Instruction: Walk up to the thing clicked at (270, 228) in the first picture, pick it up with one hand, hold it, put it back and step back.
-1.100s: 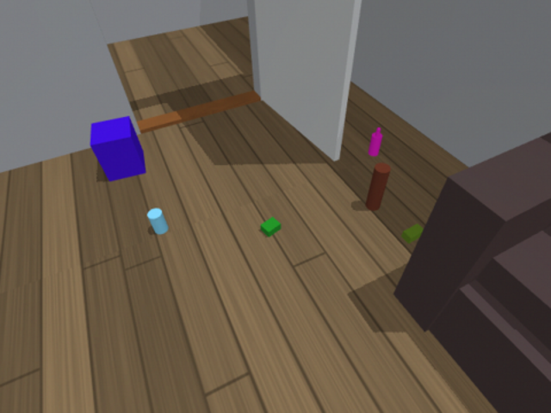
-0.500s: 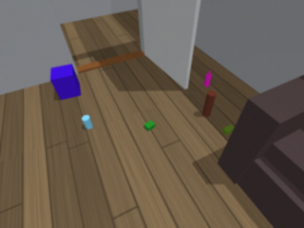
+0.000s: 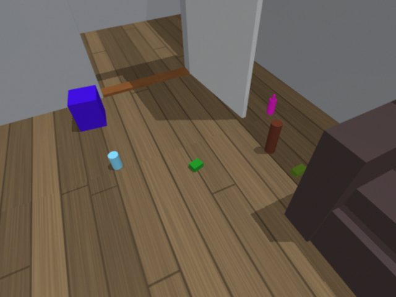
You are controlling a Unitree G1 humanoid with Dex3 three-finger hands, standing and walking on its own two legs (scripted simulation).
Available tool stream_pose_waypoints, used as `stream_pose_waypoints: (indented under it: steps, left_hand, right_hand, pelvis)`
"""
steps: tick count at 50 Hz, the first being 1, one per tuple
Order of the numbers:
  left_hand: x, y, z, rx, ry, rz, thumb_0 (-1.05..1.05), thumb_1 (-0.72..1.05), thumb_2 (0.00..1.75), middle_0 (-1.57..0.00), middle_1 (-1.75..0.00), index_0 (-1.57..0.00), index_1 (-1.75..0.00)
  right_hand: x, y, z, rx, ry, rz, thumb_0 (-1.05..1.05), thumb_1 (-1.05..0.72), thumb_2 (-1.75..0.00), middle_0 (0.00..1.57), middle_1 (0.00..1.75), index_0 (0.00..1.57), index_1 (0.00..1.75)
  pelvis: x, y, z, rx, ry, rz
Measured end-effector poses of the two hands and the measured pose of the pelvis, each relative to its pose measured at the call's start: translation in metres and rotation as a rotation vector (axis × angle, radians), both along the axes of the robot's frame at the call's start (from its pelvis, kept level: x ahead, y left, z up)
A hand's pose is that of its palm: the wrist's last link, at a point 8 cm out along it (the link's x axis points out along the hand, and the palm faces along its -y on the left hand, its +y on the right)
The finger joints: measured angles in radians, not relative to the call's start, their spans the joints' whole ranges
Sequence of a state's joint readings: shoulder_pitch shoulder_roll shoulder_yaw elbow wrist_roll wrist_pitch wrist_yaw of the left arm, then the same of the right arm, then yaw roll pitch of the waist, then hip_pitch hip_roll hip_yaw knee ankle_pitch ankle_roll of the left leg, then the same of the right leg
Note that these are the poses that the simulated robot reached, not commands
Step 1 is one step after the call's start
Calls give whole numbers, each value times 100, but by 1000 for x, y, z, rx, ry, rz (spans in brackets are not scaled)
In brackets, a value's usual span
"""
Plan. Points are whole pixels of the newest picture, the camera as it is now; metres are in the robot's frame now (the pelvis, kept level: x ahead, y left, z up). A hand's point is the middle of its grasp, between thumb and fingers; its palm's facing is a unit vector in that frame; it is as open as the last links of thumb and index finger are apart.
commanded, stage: stand
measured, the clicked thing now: (196, 165) +1.07 +0.07 -0.76
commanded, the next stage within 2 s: walk up in 0.02 s
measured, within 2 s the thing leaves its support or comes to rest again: neither
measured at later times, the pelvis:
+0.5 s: pelvis -0.01 -0.09 -0.01, yaw +29 degrees
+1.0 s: pelvis +0.04 -0.09 -0.03, yaw +59 degrees
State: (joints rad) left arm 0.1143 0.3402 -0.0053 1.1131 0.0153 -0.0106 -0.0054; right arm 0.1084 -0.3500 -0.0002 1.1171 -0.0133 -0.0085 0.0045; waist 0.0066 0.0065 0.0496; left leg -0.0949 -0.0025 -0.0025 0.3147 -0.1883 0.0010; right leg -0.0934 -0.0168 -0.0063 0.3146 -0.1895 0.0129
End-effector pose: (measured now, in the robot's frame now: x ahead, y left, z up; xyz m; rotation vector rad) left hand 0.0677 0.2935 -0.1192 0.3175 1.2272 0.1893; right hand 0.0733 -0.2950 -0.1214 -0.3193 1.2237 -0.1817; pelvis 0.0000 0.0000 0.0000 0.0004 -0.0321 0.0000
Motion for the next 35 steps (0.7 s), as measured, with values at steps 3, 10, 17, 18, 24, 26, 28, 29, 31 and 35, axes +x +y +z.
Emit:
stream_pose_waypoints:
  steps: [3,10,17,18,24,26,28,29,31,35]
  left_hand:
    - [1,3,-1,-6,-11,31,0,90,90,-21,-30,-20,-30]
    - [-1,3,16,34,-160,161,0,90,90,-21,-30,-20,-30]
    - [-56,-26,25,92,-170,269,0,90,90,-21,-30,-20,-30]
    - [-67,-32,26,91,-158,295,0,90,90,-21,-30,-20,-30]
    - [-118,-58,26,77,-144,432,1,90,90,-21,-30,-20,-30]
    - [-134,-65,22,71,-154,477,1,90,90,-21,-30,-20,-30]
    - [-151,-70,17,64,-157,525,1,90,90,-21,-30,-20,-30]
    - [-160,-73,13,61,-155,550,1,90,90,-21,-30,-20,-30]
    - [-178,-77,5,55,-145,598,1,90,90,-21,-30,-20,-30]
    - [-215,-82,-16,46,-107,688,1,90,90,-21,-30,-20,-30]
  right_hand:
    - [-1,-2,0,0,1,9,0,-90,-90,21,30,20,30]
    - [-7,-34,-1,-58,111,137,0,-90,-90,21,30,20,30]
    - [48,-63,-8,-69,70,301,0,-90,-90,21,30,20,30]
    - [59,-62,-5,-62,55,329,0,-90,-90,21,30,20,30]
    - [118,-50,9,-31,-5,511,0,-90,-90,20,30,20,30]
    - [136,-41,11,-35,-4,573,0,-90,-90,20,30,20,30]
    - [153,-28,13,-41,-11,633,0,-90,-90,20,30,20,30]
    - [162,-20,14,-44,-18,662,0,-90,-90,20,30,20,30]
    - [180,-2,15,-49,-41,715,0,-90,-90,20,30,20,30]
    - [210,39,17,-54,-123,811,0,-90,-90,20,30,20,30]
  pelvis:
    - [-3,-2,-2,6,7,35]
    - [-18,-33,-5,12,31,218]
    - [-22,-71,-11,15,22,352]
    - [-21,-74,-9,24,21,371]
    - [-13,-87,-4,33,10,492]
    - [-10,-89,-6,30,4,535]
    - [-8,-90,-9,25,2,577]
    - [-7,-90,-11,21,1,598]
    - [-5,-88,-16,13,4,639]
    - [-3,-80,-28,39,16,706]
